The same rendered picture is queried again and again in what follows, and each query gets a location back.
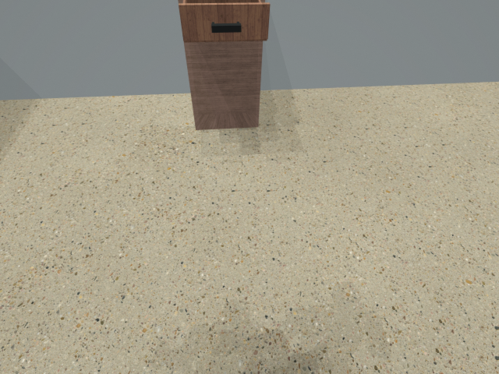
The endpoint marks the cabinet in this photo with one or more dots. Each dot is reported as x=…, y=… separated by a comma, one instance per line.
x=224, y=80

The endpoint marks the handle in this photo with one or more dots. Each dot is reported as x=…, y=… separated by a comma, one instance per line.
x=226, y=27

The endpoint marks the drawer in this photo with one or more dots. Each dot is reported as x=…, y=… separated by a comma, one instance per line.
x=197, y=16

